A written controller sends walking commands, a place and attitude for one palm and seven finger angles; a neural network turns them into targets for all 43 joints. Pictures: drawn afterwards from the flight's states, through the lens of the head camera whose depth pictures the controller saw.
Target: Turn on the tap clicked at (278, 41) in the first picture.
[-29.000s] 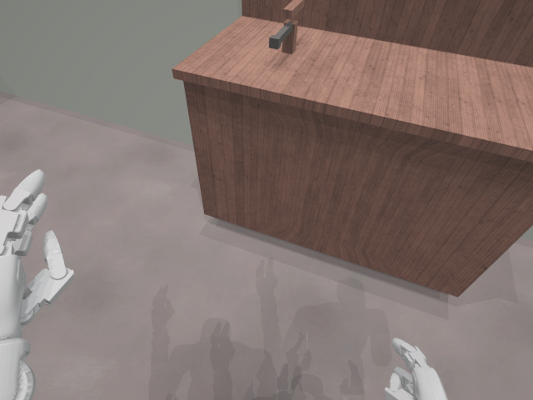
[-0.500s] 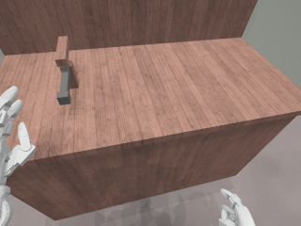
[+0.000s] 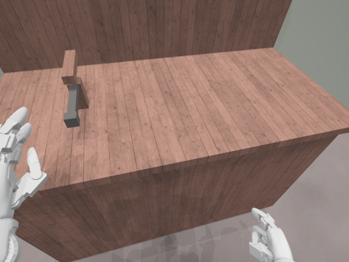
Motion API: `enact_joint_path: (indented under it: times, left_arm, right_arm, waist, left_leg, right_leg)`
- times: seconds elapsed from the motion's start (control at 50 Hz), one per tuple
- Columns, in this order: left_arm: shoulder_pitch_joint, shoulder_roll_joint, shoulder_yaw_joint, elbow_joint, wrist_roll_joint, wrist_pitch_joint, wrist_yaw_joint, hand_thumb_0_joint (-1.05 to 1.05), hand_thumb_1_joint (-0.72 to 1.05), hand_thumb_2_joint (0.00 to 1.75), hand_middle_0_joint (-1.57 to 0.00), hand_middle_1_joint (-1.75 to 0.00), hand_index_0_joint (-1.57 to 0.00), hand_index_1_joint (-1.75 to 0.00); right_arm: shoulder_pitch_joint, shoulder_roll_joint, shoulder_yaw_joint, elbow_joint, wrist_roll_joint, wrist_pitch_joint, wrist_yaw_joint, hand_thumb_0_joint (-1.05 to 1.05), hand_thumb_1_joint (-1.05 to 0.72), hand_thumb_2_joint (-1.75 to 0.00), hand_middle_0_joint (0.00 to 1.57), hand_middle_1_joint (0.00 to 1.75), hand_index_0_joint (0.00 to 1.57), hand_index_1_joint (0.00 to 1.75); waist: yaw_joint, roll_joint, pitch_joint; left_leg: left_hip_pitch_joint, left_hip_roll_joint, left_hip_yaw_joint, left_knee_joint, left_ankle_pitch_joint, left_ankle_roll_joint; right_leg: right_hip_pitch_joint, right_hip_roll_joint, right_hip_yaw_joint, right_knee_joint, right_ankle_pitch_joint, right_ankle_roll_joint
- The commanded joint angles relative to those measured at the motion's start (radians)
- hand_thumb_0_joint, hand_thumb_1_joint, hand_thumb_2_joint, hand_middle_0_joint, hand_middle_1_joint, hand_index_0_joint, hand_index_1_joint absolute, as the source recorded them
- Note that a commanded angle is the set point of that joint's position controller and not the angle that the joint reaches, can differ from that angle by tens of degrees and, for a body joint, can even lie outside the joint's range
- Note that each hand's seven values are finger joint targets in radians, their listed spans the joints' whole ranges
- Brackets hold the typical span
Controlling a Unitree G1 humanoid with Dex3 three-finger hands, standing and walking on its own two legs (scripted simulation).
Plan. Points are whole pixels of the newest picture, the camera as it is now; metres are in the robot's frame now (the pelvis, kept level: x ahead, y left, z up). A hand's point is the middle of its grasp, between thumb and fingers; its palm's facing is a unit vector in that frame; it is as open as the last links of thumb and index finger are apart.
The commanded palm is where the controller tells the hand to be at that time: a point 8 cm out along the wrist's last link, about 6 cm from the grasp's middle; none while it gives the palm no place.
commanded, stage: turn the palm inward beside the body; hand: left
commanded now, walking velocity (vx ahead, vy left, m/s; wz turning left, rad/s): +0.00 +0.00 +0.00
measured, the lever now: (72, 119) +0.39 +0.29 +0.11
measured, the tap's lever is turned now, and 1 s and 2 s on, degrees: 0 0 0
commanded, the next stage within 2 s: none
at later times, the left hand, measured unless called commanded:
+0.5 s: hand (60, 182) +0.21 +0.22 +0.15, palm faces +0.45 -0.85 -0.28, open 7.4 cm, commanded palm +0.16 +0.26 +0.18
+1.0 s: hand (66, 176) +0.21 +0.21 +0.16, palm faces +0.52 -0.82 -0.25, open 7.4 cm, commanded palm +0.16 +0.24 +0.18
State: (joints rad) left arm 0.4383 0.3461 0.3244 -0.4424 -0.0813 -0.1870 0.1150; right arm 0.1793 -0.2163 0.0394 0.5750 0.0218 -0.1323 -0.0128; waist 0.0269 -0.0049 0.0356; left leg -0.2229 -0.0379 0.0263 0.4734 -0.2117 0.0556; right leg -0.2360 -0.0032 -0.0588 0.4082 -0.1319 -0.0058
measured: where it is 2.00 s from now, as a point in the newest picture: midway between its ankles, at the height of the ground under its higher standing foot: outside the picture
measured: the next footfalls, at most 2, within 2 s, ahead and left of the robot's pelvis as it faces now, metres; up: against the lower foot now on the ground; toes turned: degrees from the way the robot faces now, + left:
none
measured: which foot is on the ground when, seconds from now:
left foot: down 0.00-1.00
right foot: down 0.00-1.00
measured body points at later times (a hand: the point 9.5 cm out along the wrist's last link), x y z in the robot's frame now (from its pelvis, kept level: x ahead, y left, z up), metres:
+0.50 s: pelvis +0.01 -0.03 -0.01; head +0.00 -0.04 +0.44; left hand +0.18 +0.26 +0.17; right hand +0.23 -0.24 -0.08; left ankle +0.03 +0.08 -0.74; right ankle +0.06 -0.12 -0.74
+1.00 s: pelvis +0.04 -0.07 -0.02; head +0.02 -0.10 +0.43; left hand +0.18 +0.25 +0.18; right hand +0.25 -0.30 -0.09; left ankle +0.03 +0.08 -0.74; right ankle +0.06 -0.12 -0.74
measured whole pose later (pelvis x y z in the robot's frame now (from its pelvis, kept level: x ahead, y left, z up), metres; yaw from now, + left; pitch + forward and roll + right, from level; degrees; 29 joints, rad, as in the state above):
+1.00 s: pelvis +0.04 -0.07 -0.02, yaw +3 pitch +0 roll +1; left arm 0.44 0.32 0.41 -0.44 -0.25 0.00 0.05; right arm 0.19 -0.27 0.00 0.69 0.05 -0.23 -0.08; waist 0.08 0.05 -0.06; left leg -0.30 0.01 -0.06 0.65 -0.35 -0.04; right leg -0.33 0.06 -0.11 0.65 -0.33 -0.10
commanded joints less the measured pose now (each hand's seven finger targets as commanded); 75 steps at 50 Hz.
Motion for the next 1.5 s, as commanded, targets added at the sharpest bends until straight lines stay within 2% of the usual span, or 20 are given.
enact_joint_path:
  times: [0.0,0.06,0.08,0.1,0.12,0.14,0.16,0.2,0.26,0.34,0.38,0.46,0.58,0.7,0.78,0.84,0.98,1.06,1.22,1.48]
  left_arm:
    - [-0.099,0.143,0.083,-0.212,0.009,-0.049,0.016,0.00,0.90,0.90,-0.20,-0.30,-0.20,-0.30]
    - [-0.111,0.152,0.091,-0.220,0.016,-0.047,0.018,0.00,0.90,0.90,-0.20,-0.30,-0.20,-0.30]
    - [-1.013,0.959,0.313,-0.585,0.077,-0.216,0.040,0.00,0.90,0.90,-0.20,-0.30,-0.20,-0.30]
    - [-0.684,0.424,0.312,0.032,0.118,-0.002,-0.012,0.00,0.90,0.90,-0.20,-0.30,-0.20,-0.30]
    - [-0.503,0.229,0.113,0.083,0.028,0.046,-0.035,0.00,0.90,0.90,-0.20,-0.30,-0.20,-0.30]
    - [-0.442,0.271,0.194,-0.076,-0.007,0.050,-0.033,0.00,0.90,0.90,-0.20,-0.30,-0.20,-0.30]
    - [-0.356,0.148,0.119,-0.037,-0.077,0.109,-0.074,0.00,0.90,0.90,-0.20,-0.30,-0.20,-0.30]
    - [-0.253,0.068,0.057,-0.043,-0.136,0.197,-0.118,0.00,0.90,0.90,-0.20,-0.30,-0.20,-0.30]
    - [-0.183,0.108,0.025,-0.092,-0.065,0.274,-0.123,0.00,0.90,0.90,-0.20,-0.30,-0.20,-0.30]
    - [-0.189,0.178,0.125,-0.216,-0.013,0.209,-0.037,0.00,0.90,0.90,-0.20,-0.30,-0.20,-0.30]
    - [-0.239,0.273,0.223,-0.357,-0.032,0.111,0.017,0.00,0.90,0.90,-0.20,-0.30,-0.20,-0.30]
    - [-0.212,0.181,0.155,-0.292,-0.032,-0.002,0.071,0.00,0.90,0.90,-0.20,-0.30,-0.20,-0.30]
    - [-0.235,0.175,0.095,-0.093,-0.076,0.139,-0.035,0.00,0.90,0.90,-0.20,-0.30,-0.20,-0.30]
    - [-0.224,0.207,0.149,-0.147,-0.121,0.206,-0.071,0.00,0.90,0.90,-0.20,-0.30,-0.20,-0.30]
    - [-0.114,0.256,0.254,-0.225,-0.135,0.128,-0.037,0.00,0.90,0.90,-0.20,-0.30,-0.20,-0.30]
    - [-0.038,0.201,0.239,-0.204,-0.153,0.101,-0.038,0.00,0.90,0.90,-0.20,-0.30,-0.20,-0.30]
    - [-0.125,0.154,0.159,-0.194,-0.167,0.151,-0.058,0.00,0.90,0.90,-0.20,-0.30,-0.20,-0.30]
    - [-0.127,0.152,0.121,-0.247,-0.160,0.161,-0.051,0.00,0.90,0.90,-0.20,-0.30,-0.20,-0.30]
    - [-0.055,0.120,0.121,-0.287,-0.153,0.169,0.003,0.00,0.90,0.90,-0.20,-0.30,-0.20,-0.30]
    - [-0.113,0.092,0.049,-0.378,-0.146,0.282,0.015,0.00,0.90,0.90,-0.20,-0.30,-0.20,-0.30]
  right_arm:
    - [-0.104,-0.118,-0.045,-0.158,-0.004,-0.040,-0.018,0.00,-0.90,-0.90,0.20,0.30,0.20,0.30]
    - [-0.104,-0.119,-0.045,-0.163,-0.006,-0.040,-0.021,0.00,-0.90,-0.90,0.20,0.30,0.20,0.30]
    - [0.088,-0.163,0.172,-0.306,0.063,-0.006,-0.099,0.00,-0.90,-0.90,0.20,0.30,0.20,0.30]
    - [-0.059,-0.095,-0.047,-0.146,-0.054,-0.031,-0.071,0.00,-0.90,-0.90,0.20,0.30,0.20,0.30]
    - [-0.095,-0.124,-0.037,-0.134,-0.044,-0.056,-0.016,0.00,-0.90,-0.90,0.20,0.30,0.20,0.30]
    - [-0.058,-0.194,-0.072,-0.109,-0.051,-0.053,-0.006,0.00,-0.90,-0.90,0.20,0.30,0.20,0.30]
    - [-0.088,-0.169,-0.065,-0.120,-0.033,-0.059,-0.012,0.00,-0.90,-0.90,0.20,0.30,0.20,0.30]
    - [-0.145,-0.170,-0.044,-0.106,-0.006,-0.066,-0.001,0.00,-0.90,-0.90,0.20,0.30,0.20,0.30]
    - [-0.186,-0.172,-0.035,-0.121,0.010,-0.053,0.009,0.00,-0.90,-0.90,0.20,0.30,0.20,0.30]
    - [-0.213,-0.151,-0.039,-0.141,-0.012,-0.047,0.000,0.00,-0.90,-0.90,0.20,0.30,0.20,0.30]
    - [-0.223,-0.135,-0.039,-0.140,-0.014,-0.062,-0.011,0.00,-0.90,-0.90,0.20,0.30,0.20,0.30]
    - [-0.148,-0.106,-0.038,-0.083,-0.025,-0.099,-0.020,0.00,-0.90,-0.90,0.20,0.30,0.20,0.30]
    - [-0.175,-0.139,-0.033,-0.051,0.001,-0.096,-0.067,0.00,-0.90,-0.90,0.20,0.30,0.20,0.30]
    - [-0.207,-0.125,-0.046,-0.051,0.010,-0.104,-0.089,0.00,-0.90,-0.90,0.20,0.30,0.20,0.30]
    - [-0.174,-0.121,-0.054,-0.044,0.010,-0.121,-0.072,0.00,-0.90,-0.90,0.20,0.30,0.20,0.30]
    - [-0.126,-0.119,-0.060,-0.040,0.013,-0.134,-0.062,0.00,-0.90,-0.90,0.20,0.30,0.20,0.30]
    - [-0.152,-0.131,-0.050,-0.052,0.034,-0.178,-0.086,0.00,-0.90,-0.90,0.20,0.30,0.20,0.30]
    - [-0.140,-0.134,-0.057,-0.061,0.029,-0.201,-0.095,0.00,-0.90,-0.90,0.20,0.30,0.20,0.30]
    - [-0.134,-0.121,-0.041,-0.067,0.029,-0.227,-0.087,0.00,-0.90,-0.90,0.20,0.30,0.20,0.30]
    - [-0.177,-0.119,-0.013,-0.086,0.035,-0.230,-0.100,0.00,-0.90,-0.90,0.20,0.30,0.20,0.30]
  waist:
    - [-0.012,0.062,-0.101]
    - [-0.010,0.060,-0.102]
    - [-0.096,0.306,0.017]
    - [0.067,0.224,-0.262]
    - [-0.001,0.132,-0.114]
    - [0.017,0.135,-0.293]
    - [0.062,0.213,-0.297]
    - [0.077,0.158,-0.226]
    - [0.051,0.005,-0.067]
    - [0.047,-0.073,-0.092]
    - [0.070,0.004,-0.179]
    - [0.054,0.166,-0.160]
    - [0.015,0.054,-0.069]
    - [0.055,-0.041,-0.151]
    - [0.079,-0.019,-0.254]
    - [0.066,-0.009,-0.258]
    - [0.051,0.030,-0.132]
    - [0.056,-0.020,-0.179]
    - [0.077,0.056,-0.170]
    - [0.071,0.066,-0.140]
  left_leg:
    - [-0.024,0.126,-0.124,-0.141,-0.080,-0.033]
    - [-0.024,0.128,-0.125,-0.145,-0.074,-0.032]
    - [-0.402,0.091,-0.158,-0.154,-0.354,0.010]
    - [-0.006,0.054,-0.099,-0.129,0.036,-0.076]
    - [0.030,0.063,-0.108,-0.133,0.216,-0.150]
    - [0.179,0.094,-0.111,-0.102,0.336,-0.160]
    - [0.209,0.080,-0.113,-0.101,0.287,-0.160]
    - [0.137,0.072,-0.097,-0.116,0.113,-0.138]
    - [-0.011,0.060,-0.096,-0.121,-0.013,-0.073]
    - [-0.067,0.054,-0.094,-0.080,-0.090,-0.052]
    - [-0.047,0.044,-0.075,-0.051,-0.111,-0.053]
    - [-0.065,0.032,-0.052,0.008,-0.096,-0.054]
    - [-0.115,0.022,-0.041,0.063,-0.162,-0.017]
    - [-0.156,0.054,-0.080,0.128,-0.084,-0.046]
    - [-0.152,0.048,-0.068,0.150,0.036,-0.050]
    - [-0.149,0.042,-0.052,0.156,0.090,-0.043]
    - [-0.124,0.040,-0.053,0.139,0.022,-0.029]
    - [-0.125,0.040,-0.063,0.132,-0.007,-0.027]
    - [-0.099,0.031,-0.065,0.084,0.015,-0.027]
    - [-0.071,0.029,-0.090,0.049,-0.065,-0.028]
  right_leg:
    - [0.059,-0.082,0.102,-0.072,-0.055,-0.014]
    - [0.072,-0.078,0.105,-0.068,-0.038,-0.013]
    - [0.195,0.028,0.102,0.050,-0.176,0.066]
    - [0.177,0.018,0.042,0.074,-0.068,-0.042]
    - [0.037,0.050,-0.044,0.046,-0.016,-0.052]
    - [0.029,0.059,-0.028,0.087,0.038,-0.045]
    - [-0.001,0.044,-0.009,0.085,-0.002,-0.040]
    - [0.004,0.031,-0.027,0.080,-0.006,-0.041]
    - [-0.003,0.028,-0.044,0.077,-0.035,-0.028]
    - [-0.049,0.036,-0.034,0.103,-0.141,-0.018]
    - [-0.041,0.044,-0.016,0.119,-0.176,-0.019]
    - [-0.080,0.026,0.009,0.110,-0.184,-0.027]
    - [-0.074,-0.032,0.103,-0.013,-0.313,0.000]
    - [0.042,-0.138,0.243,-0.027,-0.199,0.050]
    - [0.110,-0.125,0.208,0.079,0.136,0.059]
    - [0.106,-0.109,0.162,0.119,0.309,0.062]
    - [-0.017,-0.091,0.145,0.050,0.014,0.038]
    - [-0.011,-0.093,0.142,0.043,-0.084,0.038]
    - [-0.046,-0.032,0.023,0.097,-0.094,-0.001]
    - [-0.068,-0.020,0.005,0.082,-0.184,-0.006]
